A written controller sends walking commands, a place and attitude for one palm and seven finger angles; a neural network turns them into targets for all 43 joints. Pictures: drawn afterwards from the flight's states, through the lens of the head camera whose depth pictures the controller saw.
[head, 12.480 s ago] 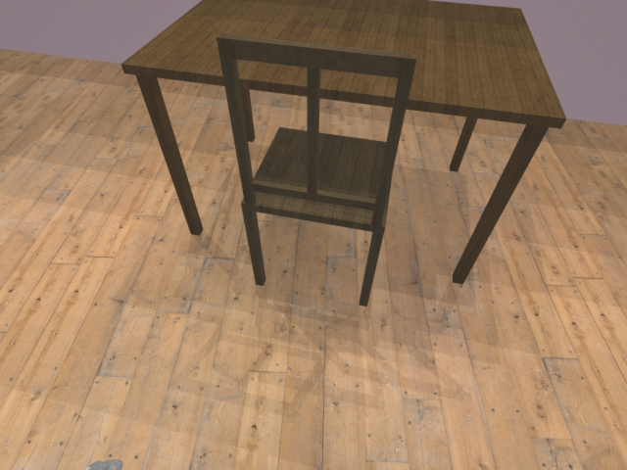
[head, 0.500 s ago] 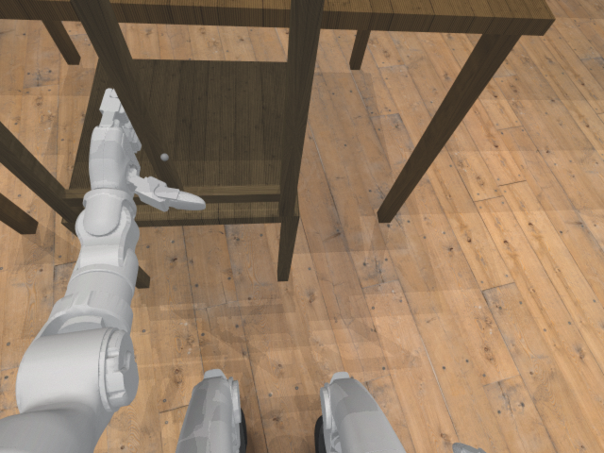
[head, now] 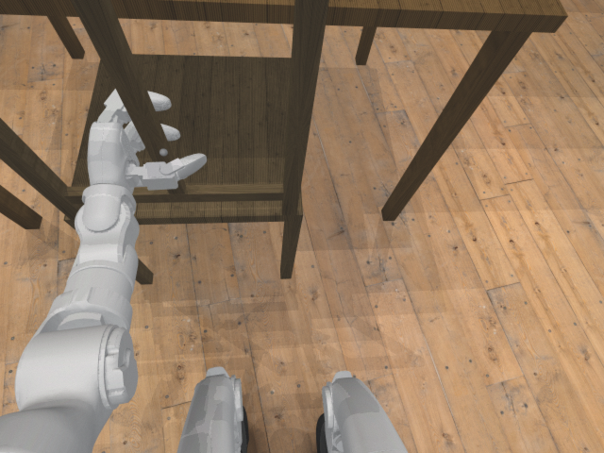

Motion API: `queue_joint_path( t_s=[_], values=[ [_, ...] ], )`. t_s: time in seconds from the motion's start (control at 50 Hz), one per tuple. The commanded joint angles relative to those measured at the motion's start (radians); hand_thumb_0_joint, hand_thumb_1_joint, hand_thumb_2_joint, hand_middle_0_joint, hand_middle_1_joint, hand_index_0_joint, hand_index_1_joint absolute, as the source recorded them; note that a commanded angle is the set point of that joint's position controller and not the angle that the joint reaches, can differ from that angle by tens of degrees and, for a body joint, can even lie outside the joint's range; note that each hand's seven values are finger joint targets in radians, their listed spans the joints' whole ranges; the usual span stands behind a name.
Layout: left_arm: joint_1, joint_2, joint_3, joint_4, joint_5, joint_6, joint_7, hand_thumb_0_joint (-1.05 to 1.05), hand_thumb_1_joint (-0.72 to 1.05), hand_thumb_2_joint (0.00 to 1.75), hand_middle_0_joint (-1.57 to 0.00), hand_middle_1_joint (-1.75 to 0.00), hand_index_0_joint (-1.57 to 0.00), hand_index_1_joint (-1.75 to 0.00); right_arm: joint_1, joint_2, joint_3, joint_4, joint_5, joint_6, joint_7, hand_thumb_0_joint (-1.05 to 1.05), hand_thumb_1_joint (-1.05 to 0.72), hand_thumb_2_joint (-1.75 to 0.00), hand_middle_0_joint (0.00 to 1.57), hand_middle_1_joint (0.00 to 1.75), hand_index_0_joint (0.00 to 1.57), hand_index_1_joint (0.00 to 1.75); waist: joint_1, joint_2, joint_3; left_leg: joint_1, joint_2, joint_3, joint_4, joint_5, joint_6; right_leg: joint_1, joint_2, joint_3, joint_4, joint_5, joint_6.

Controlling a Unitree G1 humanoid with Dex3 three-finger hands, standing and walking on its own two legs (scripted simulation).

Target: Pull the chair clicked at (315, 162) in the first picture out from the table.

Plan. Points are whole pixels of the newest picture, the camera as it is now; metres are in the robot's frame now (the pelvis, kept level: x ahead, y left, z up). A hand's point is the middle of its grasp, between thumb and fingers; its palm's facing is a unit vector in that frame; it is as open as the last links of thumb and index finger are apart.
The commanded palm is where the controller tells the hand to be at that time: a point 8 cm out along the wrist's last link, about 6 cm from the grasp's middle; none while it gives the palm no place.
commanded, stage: hook a spindle and tug to test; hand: left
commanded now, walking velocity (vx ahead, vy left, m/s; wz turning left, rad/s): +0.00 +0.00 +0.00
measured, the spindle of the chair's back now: (144, 118) +0.53 +0.17 +0.06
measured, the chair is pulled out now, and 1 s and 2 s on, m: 0.00 0.04 0.19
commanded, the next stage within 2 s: step backward, pulling the chair out in 0.84 s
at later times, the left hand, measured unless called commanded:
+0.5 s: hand (165, 152) +0.49 +0.15 +0.03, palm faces +0.01 -1.00 -0.03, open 5.6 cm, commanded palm +0.45 +0.19 +0.03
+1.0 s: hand (163, 175) +0.46 +0.15 +0.04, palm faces +0.02 -1.00 -0.06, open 5.7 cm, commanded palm +0.43 +0.20 +0.04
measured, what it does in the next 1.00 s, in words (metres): stands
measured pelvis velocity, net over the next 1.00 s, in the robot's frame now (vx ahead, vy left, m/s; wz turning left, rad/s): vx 0.02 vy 0.00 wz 0.01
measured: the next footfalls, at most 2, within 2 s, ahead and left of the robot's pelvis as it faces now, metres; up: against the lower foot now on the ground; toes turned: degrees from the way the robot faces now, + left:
none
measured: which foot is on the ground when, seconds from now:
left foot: down 0.00-1.00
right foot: down 0.00-1.00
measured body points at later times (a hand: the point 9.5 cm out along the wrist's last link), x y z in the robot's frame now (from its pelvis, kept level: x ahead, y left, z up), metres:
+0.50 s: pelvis +0.01 +0.00 +0.01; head +0.16 +0.02 +0.43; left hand +0.49 +0.20 +0.04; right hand +0.05 -0.25 -0.11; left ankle +0.05 +0.12 -0.61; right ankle +0.00 -0.12 -0.61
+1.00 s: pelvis +0.02 +0.00 +0.02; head +0.16 +0.01 +0.45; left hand +0.45 +0.20 +0.04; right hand +0.11 -0.25 -0.10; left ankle +0.05 +0.12 -0.61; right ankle +0.00 -0.13 -0.61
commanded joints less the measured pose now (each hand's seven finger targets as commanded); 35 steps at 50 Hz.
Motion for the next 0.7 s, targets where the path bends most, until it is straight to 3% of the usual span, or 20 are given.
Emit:
queue_joint_path(
  t_s=[0.0, 0.04, 0.12, 0.14, 0.2, 0.26, 0.3, 0.34, 0.36, 0.4, 0.44, 0.5, 0.54, 0.6, 0.64, 0.68],
  values=[
    [-0.424, 0.121, -0.03, -0.182, 0.002, -0.066, -0.03, 0.0, 0.56, 0.76, -0.5, -1.45, -0.5, -1.45, 0.155, -0.172, -0.062, -0.054, 0.003, -0.015, -0.018, 0.0, -0.9, -0.9, 0.2, 0.3, 0.2, 0.3, -0.053, 0.071, -0.478, 0.521, -0.039, -0.035, -0.105, 0.323, 0.031, 0.075, 0.035, 0.013, -0.184, 0.322, -0.024],
    [-0.4, 0.168, 0.008, -0.181, 0.005, -0.063, -0.029, 0.0, 0.68, 0.8, -0.5, -1.45, -0.5, -1.45, 0.156, -0.178, -0.063, -0.053, 0.001, -0.011, -0.017, 0.0, -0.9, -0.9, 0.2, 0.3, 0.2, 0.3, -0.033, 0.099, -0.505, 0.532, -0.038, -0.034, -0.101, 0.343, 0.026, 0.082, 0.034, 0.013, -0.178, 0.335, -0.027],
    [-0.396, 0.114, -0.028, -0.202, -0.003, -0.06, -0.03, 0.0, 0.9, 0.9, -0.5, -1.45, -0.5, -1.45, 0.155, -0.171, -0.064, -0.06, 0.002, -0.008, -0.014, 0.0, -0.9, -0.9, 0.2, 0.3, 0.2, 0.3, -0.042, 0.094, -0.515, 0.567, -0.037, -0.039, -0.103, 0.383, 0.026, 0.075, 0.035, 0.005, -0.176, 0.362, -0.025],
    [-0.391, 0.15, -0.001, -0.195, -0.001, -0.057, -0.027, 0.0, 0.9, 0.9, -0.5, -1.45, -0.5, -1.45, 0.158, -0.176, -0.064, -0.057, 0.001, -0.006, -0.014, 0.0, -0.9, -0.9, 0.2, 0.3, 0.2, 0.3, -0.035, 0.094, -0.505, 0.554, -0.036, -0.041, -0.105, 0.379, 0.024, 0.081, 0.035, 0.005, -0.175, 0.36, -0.026],
    [-0.368, 0.116, -0.026, -0.234, -0.001, -0.06, -0.025, 0.0, 0.9, 0.9, -0.5, -1.45, -0.5, -1.45, 0.153, -0.17, -0.066, -0.069, 0.003, -0.006, -0.011, 0.0, -0.9, -0.9, 0.2, 0.3, 0.2, 0.3, -0.034, 0.092, -0.53, 0.573, -0.037, -0.039, -0.111, 0.388, 0.026, 0.097, 0.036, 0.005, -0.174, 0.37, -0.026],
    [-0.315, 0.128, -0.019, -0.253, 0.004, -0.056, -0.024, 0.0, 0.9, 0.9, -0.5, -1.45, -0.5, -1.45, 0.147, -0.168, -0.065, -0.076, 0.004, 0.001, -0.007, 0.0, -0.9, -0.9, 0.2, 0.3, 0.2, 0.3, -0.015, 0.113, -0.524, 0.577, -0.038, -0.033, -0.117, 0.402, 0.022, 0.105, 0.035, 0.006, -0.176, 0.384, -0.027],
    [-0.293, 0.117, -0.025, -0.256, 0.005, -0.054, -0.019, 0.0, 0.9, 0.9, -0.5, -1.45, -0.5, -1.45, 0.146, -0.167, -0.065, -0.081, 0.004, 0.001, -0.006, 0.0, -0.9, -0.9, 0.2, 0.3, 0.2, 0.3, -0.02, 0.084, -0.513, 0.57, -0.037, -0.033, -0.119, 0.398, 0.025, 0.114, 0.037, 0.007, -0.178, 0.387, -0.027],
    [-0.259, 0.131, -0.011, -0.289, -0.002, -0.054, -0.021, 0.0, 0.9, 0.9, -0.5, -1.45, -0.5, -1.45, 0.14, -0.168, -0.066, -0.086, 0.005, 0.002, -0.003, 0.0, -0.9, -0.9, 0.2, 0.3, 0.2, 0.3, -0.004, 0.101, -0.534, 0.574, -0.039, -0.026, -0.121, 0.415, 0.023, 0.141, 0.035, 0.01, -0.18, 0.413, -0.027],
    [-0.215, 0.134, -0.003, -0.28, -0.004, -0.049, -0.023, 0.0, 0.9, 0.9, -0.5, -1.45, -0.5, -1.45, 0.137, -0.166, -0.065, -0.093, 0.008, 0.004, -0.002, 0.0, -0.9, -0.9, 0.2, 0.3, 0.2, 0.3, 0.004, 0.081, -0.524, 0.559, -0.041, -0.022, -0.126, 0.411, 0.022, 0.161, 0.037, 0.011, -0.183, 0.418, -0.026],
    [-0.196, 0.107, -0.021, -0.303, -0.012, -0.048, -0.026, 0.0, 0.9, 0.9, -0.5, -1.45, -0.5, -1.45, 0.135, -0.164, -0.066, -0.1, 0.01, 0.002, -0.002, 0.0, -0.9, -0.9, 0.2, 0.3, 0.2, 0.3, -0.002, 0.071, -0.513, 0.565, -0.039, -0.024, -0.132, 0.419, 0.023, 0.156, 0.038, 0.009, -0.182, 0.425, -0.026],
    [-0.181, 0.14, 0.003, -0.321, -0.015, -0.046, -0.025, 0.0, 0.9, 0.9, -0.5, -1.45, -0.5, -1.45, 0.133, -0.168, -0.066, -0.099, 0.01, 0.003, -0.003, 0.0, -0.9, -0.9, 0.2, 0.3, 0.2, 0.3, 0.009, 0.088, -0.511, 0.569, -0.038, -0.023, -0.135, 0.427, 0.02, 0.164, 0.036, 0.009, -0.182, 0.432, -0.026],
    [-0.133, 0.094, -0.021, -0.365, -0.03, -0.043, -0.027, 0.0, 0.9, 0.9, -0.5, -1.45, -0.5, -1.45, 0.127, -0.16, -0.068, -0.11, 0.013, -0.004, -0.002, 0.0, -0.9, -0.9, 0.2, 0.3, 0.2, 0.3, 0.006, 0.065, -0.518, 0.58, -0.039, -0.018, -0.138, 0.456, 0.022, 0.186, 0.037, 0.009, -0.185, 0.47, -0.024],
    [-0.064, 0.11, -0.006, -0.39, -0.033, -0.04, -0.028, 0.0, 0.9, 0.9, -0.5, -1.45, -0.5, -1.45, 0.123, -0.161, -0.069, -0.118, 0.015, -0.003, -0.002, 0.0, -0.9, -0.9, 0.2, 0.3, 0.2, 0.3, 0.029, 0.083, -0.52, 0.591, -0.038, -0.015, -0.148, 0.492, 0.016, 0.206, 0.035, 0.008, -0.183, 0.497, -0.026],
    [-0.013, 0.047, -0.05, -0.44, -0.047, -0.037, -0.027, 0.0, 0.9, 0.9, -0.5, -1.45, -0.5, -1.45, 0.119, -0.154, -0.073, -0.125, 0.018, -0.014, 0.001, 0.0, -0.9, -0.9, 0.2, 0.3, 0.2, 0.3, 0.022, 0.067, -0.516, 0.618, -0.035, -0.016, -0.155, 0.522, 0.016, 0.209, 0.036, 0.004, -0.189, 0.52, -0.025],
    [0.035, 0.071, -0.029, -0.471, -0.052, -0.036, -0.024, 0.0, 0.9, 0.9, -0.5, -1.45, -0.5, -1.45, 0.113, -0.156, -0.075, -0.128, 0.02, -0.018, 0.001, 0.0, -0.9, -0.9, 0.2, 0.3, 0.2, 0.3, 0.035, 0.05, -0.518, 0.607, -0.038, -0.009, -0.157, 0.529, 0.015, 0.242, 0.034, 0.009, -0.193, 0.548, -0.022],
    [0.047, 0.071, -0.029, -0.478, -0.055, -0.035, -0.023, 0.0, 0.9, 0.9, -0.5, -1.45, -0.5, -1.45, 0.109, -0.153, -0.073, -0.127, 0.022, -0.023, -0.001, 0.0, -0.9, -0.9, 0.2, 0.3, 0.2, 0.3, 0.031, 0.021, -0.49, 0.571, -0.041, -0.003, -0.159, 0.502, 0.019, 0.264, 0.033, 0.013, -0.196, 0.556, -0.018]
  ],
)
